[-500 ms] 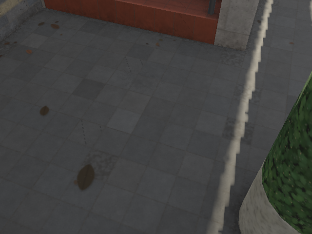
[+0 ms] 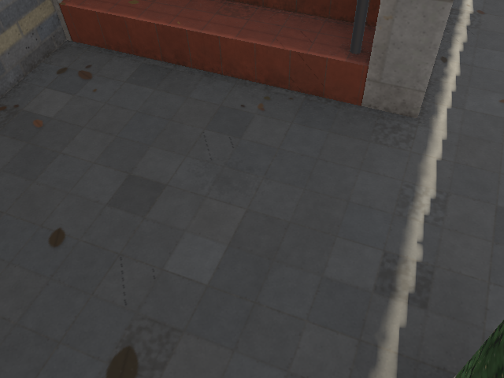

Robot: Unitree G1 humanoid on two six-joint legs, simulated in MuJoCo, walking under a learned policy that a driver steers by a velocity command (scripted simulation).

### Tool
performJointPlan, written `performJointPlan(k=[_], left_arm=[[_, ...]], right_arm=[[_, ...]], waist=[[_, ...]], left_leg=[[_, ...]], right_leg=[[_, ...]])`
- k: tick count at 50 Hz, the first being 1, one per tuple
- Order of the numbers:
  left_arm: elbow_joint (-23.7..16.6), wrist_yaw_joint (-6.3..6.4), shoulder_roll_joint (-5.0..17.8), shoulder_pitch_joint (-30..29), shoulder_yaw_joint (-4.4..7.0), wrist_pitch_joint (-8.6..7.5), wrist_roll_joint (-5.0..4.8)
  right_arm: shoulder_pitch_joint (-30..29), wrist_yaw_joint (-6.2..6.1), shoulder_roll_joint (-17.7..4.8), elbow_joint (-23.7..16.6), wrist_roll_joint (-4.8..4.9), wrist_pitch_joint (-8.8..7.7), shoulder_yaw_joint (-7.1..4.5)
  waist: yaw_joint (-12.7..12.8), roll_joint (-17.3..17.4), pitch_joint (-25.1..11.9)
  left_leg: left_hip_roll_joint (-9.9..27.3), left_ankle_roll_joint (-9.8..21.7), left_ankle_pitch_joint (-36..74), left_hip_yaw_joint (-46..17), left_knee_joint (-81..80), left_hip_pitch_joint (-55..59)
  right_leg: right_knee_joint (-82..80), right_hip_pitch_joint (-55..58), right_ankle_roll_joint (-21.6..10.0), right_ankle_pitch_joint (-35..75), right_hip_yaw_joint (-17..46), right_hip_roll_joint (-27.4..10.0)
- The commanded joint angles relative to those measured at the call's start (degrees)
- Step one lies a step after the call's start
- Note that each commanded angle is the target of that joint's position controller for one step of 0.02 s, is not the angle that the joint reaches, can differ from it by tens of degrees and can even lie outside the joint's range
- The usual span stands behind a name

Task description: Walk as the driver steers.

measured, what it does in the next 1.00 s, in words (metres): walks ahead, turning left: left foot, then right foot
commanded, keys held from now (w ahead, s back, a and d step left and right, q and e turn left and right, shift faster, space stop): w+q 0.56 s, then q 0.32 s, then no key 0.12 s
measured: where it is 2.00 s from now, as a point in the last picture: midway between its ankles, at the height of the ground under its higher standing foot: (166, 305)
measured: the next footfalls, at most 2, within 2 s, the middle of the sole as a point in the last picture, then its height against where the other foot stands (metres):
left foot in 0.36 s outside the picture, level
right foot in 0.88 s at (229, 333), level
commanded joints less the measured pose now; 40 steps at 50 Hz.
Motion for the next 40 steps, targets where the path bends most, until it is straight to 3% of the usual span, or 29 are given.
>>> performJointPlan(k=[1,2,3,5,6,7,10,13,14,16,17,18,19,20,21,22,23,24,25,26,29,31,33,35,38,40], left_arm=[[-1.99,0.73,5.43,3.60,0.50,-0.86,-0.29],[-1.99,0.85,5.37,4.54,0.39,-0.71,-0.39],[-2.07,0.31,6.57,3.69,0.67,-0.44,-1.04],[-2.04,-0.06,6.15,4.23,0.57,-0.26,-0.87],[-1.80,0.19,6.93,5.82,0.84,-0.27,-0.87],[-1.16,0.64,7.16,8.15,1.15,-0.54,-1.52],[0.16,0.13,6.19,11.68,0.57,-0.96,-1.16],[0.57,0.43,7.57,12.79,0.92,-0.13,-0.84],[0.29,0.49,8.45,11.79,1.12,0.01,-1.03],[0.27,0.38,10.72,10.99,1.51,0.33,-1.49],[-0.35,0.33,11.52,9.69,1.79,0.62,-1.42],[-1.27,0.30,11.47,8.26,1.68,0.74,-2.29],[-3.15,0.02,10.39,7.37,1.33,0.49,-2.53],[-7.61,-0.77,5.43,6.63,0.65,-0.52,-3.28],[-9.25,-0.85,9.42,0.89,1.25,-1.49,-2.18],[-10.36,-0.92,8.42,-0.70,0.99,-2.17,-2.40],[-9.73,-0.74,8.58,-0.05,1.12,-2.42,-2.08],[-10.26,-0.81,8.61,-0.86,1.39,-1.63,-0.66],[-10.24,-1.25,7.70,-0.06,1.14,-0.17,0.77],[-10.46,-1.58,7.33,0.50,1.17,1.00,1.16],[-12.60,-2.13,6.67,-4.07,0.89,2.83,1.05],[-14.25,-2.04,6.99,-7.93,0.71,3.05,0.75],[-14.94,-1.85,7.30,-9.71,0.58,3.03,0.98],[-16.34,-1.78,7.19,-12.59,0.29,3.00,0.30],[-17.77,-1.47,7.27,-16.58,-0.24,2.79,0.21],[-18.05,-1.33,8.41,-16.10,-0.29,2.24,0.07]], right_arm=[[4.32,0.31,0.03,-2.09,-0.42,2.05,-0.27],[1.93,0.46,-0.20,-3.35,-0.37,2.28,-0.33],[-0.26,0.66,-0.78,-4.55,0.45,1.75,-0.22],[-4.56,1.31,-0.27,-6.76,0.75,1.54,0.23],[-6.21,1.37,0.09,-7.61,0.52,1.52,0.45],[-7.46,1.47,0.92,-8.58,0.21,1.82,0.73],[-12.83,2.81,0.51,-11.22,-0.22,1.96,0.89],[-16.99,3.45,0.15,-13.49,-0.21,1.56,0.60],[-16.98,3.42,0.41,-13.79,-0.13,1.71,0.49],[-15.16,2.84,-0.82,-13.49,-0.47,1.65,-0.28],[-9.61,2.60,-2.19,-11.64,-0.67,1.41,-1.08],[-0.94,2.31,-3.92,-9.47,-1.14,0.78,-2.02],[7.78,1.37,-9.15,-7.59,-1.87,0.35,-3.90],[6.02,0.61,-15.89,-8.54,-1.22,0.81,-5.49],[7.22,0.05,-16.10,-8.33,0.37,1.60,-5.71],[3.59,-0.46,-13.57,-8.06,1.02,1.81,-5.00],[1.10,-0.53,-10.16,-8.23,1.33,1.75,-4.07],[-0.94,-0.65,-8.32,-8.55,1.68,1.48,-3.45],[-3.12,-0.86,-7.45,-9.03,2.14,0.89,-3.08],[-2.88,-0.78,-7.75,-9.16,2.25,0.27,-3.00],[-0.21,-0.04,-10.65,-8.74,2.25,-1.10,-3.68],[2.00,-0.10,-11.19,-8.53,2.14,-1.14,-3.77],[3.95,-0.10,-10.96,-8.35,2.04,-0.86,-3.60],[5.42,-0.48,-10.56,-8.71,2.00,-0.34,-3.47],[7.07,-1.09,-10.81,-9.63,1.32,0.79,-3.48],[7.29,-1.05,-11.25,-10.35,1.46,1.39,-3.61]], waist=[[-1.21,-4.70,0.47],[-0.61,-5.71,1.05],[-0.57,-6.77,1.89],[0.53,-7.18,2.60],[1.37,-5.97,2.87],[1.80,-5.44,3.07],[3.39,-6.76,3.95],[4.23,-5.81,5.42],[3.46,-5.76,5.36],[1.70,-7.27,1.60],[-0.73,-8.10,-2.26],[-5.27,-7.20,-6.94],[-9.37,-1.58,-13.08],[-5.60,12.90,-16.85],[-7.29,3.15,-16.45],[-4.96,1.14,-10.70],[-2.46,-3.85,-5.63],[-0.76,-4.33,-3.72],[1.07,-3.33,-3.15],[1.68,-2.79,-3.40],[1.96,-2.78,-1.74],[1.38,-1.08,-0.66],[0.11,1.07,-1.83],[-1.26,2.73,-3.45],[-3.72,3.38,-4.51],[-3.96,3.83,-4.68]], left_leg=[[2.22,-1.45,3.91,-1.05,-2.21,-4.69],[2.35,-1.61,5.99,-0.68,-4.26,-6.64],[2.80,-2.16,9.26,0.78,-8.24,-7.07],[2.58,-2.21,14.22,2.34,-15.59,-6.29],[2.55,-2.15,15.36,3.26,-18.10,-6.37],[2.49,-1.88,15.94,3.69,-19.76,-7.63],[2.67,-0.02,14.61,5.29,-22.87,-11.43],[1.26,1.46,9.75,8.32,-27.02,-10.93],[0.04,2.26,7.55,9.24,-28.72,-8.23],[-4.36,4.63,3.07,12.29,-30.47,0.48],[-6.53,6.08,2.50,12.58,-31.24,6.82],[-7.93,8.01,5.15,10.82,-35.51,19.86],[1.41,11.29,-0.33,-2.57,-39.54,34.58],[17.88,19.32,2.64,-34.96,-46.84,48.21],[17.03,19.45,6.38,-34.08,-49.09,45.56],[16.12,18.24,8.67,-26.89,-49.13,39.51],[13.71,15.80,12.84,-22.07,-50.74,31.83],[10.63,13.95,13.56,-19.02,-51.40,27.41],[7.99,12.59,15.15,-16.30,-52.36,24.34],[7.05,12.50,17.22,-15.42,-52.85,22.86],[5.98,11.96,27.21,-12.98,-53.72,19.47],[4.43,10.19,39.39,-10.88,-51.89,18.43],[2.90,8.07,46.49,-9.42,-48.51,19.84],[1.89,5.89,49.35,-9.75,-45.83,21.60],[1.13,4.91,49.97,-11.74,-42.33,24.89],[0.90,4.03,51.28,-13.94,-38.87,27.18]], right_leg=[[-10.53,1.20,-4.49,18.84,8.80,-17.10],[-10.73,1.93,-4.08,18.74,7.29,-16.68],[-12.03,1.22,-4.08,16.69,5.45,-15.08],[-12.73,1.77,-3.85,16.13,2.76,-14.27],[-13.35,3.18,-4.41,15.41,2.56,-15.24],[-12.31,5.69,-4.16,17.28,1.79,-16.25],[-10.43,12.33,-4.60,19.23,-0.21,-18.05],[-7.75,15.90,-3.86,23.27,-2.38,-19.04],[-5.25,15.82,-3.33,30.58,-3.59,-19.08],[2.83,16.57,-2.48,48.37,-5.89,-19.18],[11.47,16.11,-1.94,53.09,-6.83,-18.51],[23.66,9.38,-0.76,49.20,-7.67,-17.65],[40.95,-3.70,1.17,29.50,-7.68,-15.89],[62.24,-27.67,4.81,-18.78,-3.01,-2.01],[64.46,-31.39,4.24,-15.46,9.33,-4.30],[62.27,-32.68,3.97,-10.77,9.58,-6.51],[56.69,-30.45,4.11,-7.83,9.28,-8.42],[53.27,-28.86,4.36,-6.59,9.76,-9.42],[51.04,-26.72,4.52,-5.72,9.80,-9.89],[49.83,-25.93,4.96,-5.43,9.62,-9.76],[44.09,-27.44,6.71,-3.68,8.09,-9.42],[38.44,-27.71,7.57,-1.04,7.15,-8.31],[32.71,-27.28,6.87,2.87,6.47,-6.75],[28.10,-25.72,6.25,5.90,6.06,-4.98],[21.52,-23.81,6.03,6.30,5.74,-2.25],[16.45,-20.80,5.33,6.26,6.33,-0.99]])
Keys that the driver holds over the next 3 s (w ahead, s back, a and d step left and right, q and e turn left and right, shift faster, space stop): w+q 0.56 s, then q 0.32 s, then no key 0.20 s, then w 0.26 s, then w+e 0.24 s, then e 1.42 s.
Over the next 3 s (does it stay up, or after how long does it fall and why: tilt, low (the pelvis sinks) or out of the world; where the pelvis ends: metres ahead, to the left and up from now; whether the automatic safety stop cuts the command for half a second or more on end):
stays up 0.69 0.26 0.00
